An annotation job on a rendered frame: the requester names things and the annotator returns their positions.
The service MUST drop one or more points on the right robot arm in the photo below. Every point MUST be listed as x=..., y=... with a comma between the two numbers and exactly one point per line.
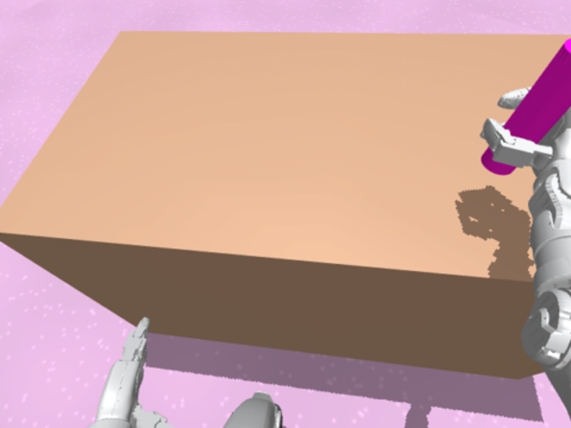
x=546, y=335

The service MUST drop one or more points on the can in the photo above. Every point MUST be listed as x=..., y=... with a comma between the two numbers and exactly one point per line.
x=542, y=107

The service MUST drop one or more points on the right robot hand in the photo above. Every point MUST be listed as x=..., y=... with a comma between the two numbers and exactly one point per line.
x=520, y=152

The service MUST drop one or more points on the left robot hand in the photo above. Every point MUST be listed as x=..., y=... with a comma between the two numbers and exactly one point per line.
x=120, y=392

